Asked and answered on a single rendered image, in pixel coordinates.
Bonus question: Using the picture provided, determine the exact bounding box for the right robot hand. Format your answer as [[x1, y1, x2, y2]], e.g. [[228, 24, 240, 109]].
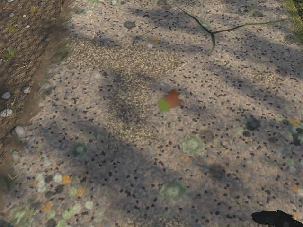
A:
[[251, 210, 303, 227]]

